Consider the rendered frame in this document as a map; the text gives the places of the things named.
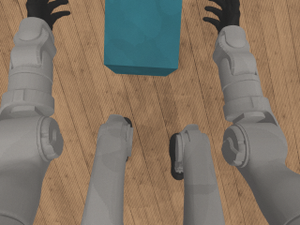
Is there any robot right upper arm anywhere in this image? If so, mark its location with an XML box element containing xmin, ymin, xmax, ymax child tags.
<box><xmin>221</xmin><ymin>123</ymin><xmax>300</xmax><ymax>225</ymax></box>

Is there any robot left upper arm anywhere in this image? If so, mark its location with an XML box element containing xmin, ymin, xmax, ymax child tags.
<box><xmin>0</xmin><ymin>115</ymin><xmax>64</xmax><ymax>225</ymax></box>

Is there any left robot hand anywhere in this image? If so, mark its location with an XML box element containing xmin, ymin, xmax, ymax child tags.
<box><xmin>25</xmin><ymin>0</ymin><xmax>71</xmax><ymax>30</ymax></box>

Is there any left robot forearm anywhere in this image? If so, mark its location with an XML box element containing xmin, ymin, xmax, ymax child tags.
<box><xmin>0</xmin><ymin>17</ymin><xmax>57</xmax><ymax>121</ymax></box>

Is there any right robot forearm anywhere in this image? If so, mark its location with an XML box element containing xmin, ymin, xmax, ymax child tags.
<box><xmin>212</xmin><ymin>25</ymin><xmax>288</xmax><ymax>156</ymax></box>

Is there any carton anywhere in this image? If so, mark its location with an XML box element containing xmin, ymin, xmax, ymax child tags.
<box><xmin>103</xmin><ymin>0</ymin><xmax>183</xmax><ymax>77</ymax></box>

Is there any robot right thigh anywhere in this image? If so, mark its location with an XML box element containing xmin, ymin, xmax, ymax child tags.
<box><xmin>175</xmin><ymin>129</ymin><xmax>226</xmax><ymax>225</ymax></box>

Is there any right robot hand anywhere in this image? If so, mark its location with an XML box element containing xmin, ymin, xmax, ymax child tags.
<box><xmin>202</xmin><ymin>0</ymin><xmax>241</xmax><ymax>34</ymax></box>

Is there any robot right foot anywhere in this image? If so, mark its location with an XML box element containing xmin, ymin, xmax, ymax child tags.
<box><xmin>169</xmin><ymin>133</ymin><xmax>184</xmax><ymax>181</ymax></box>

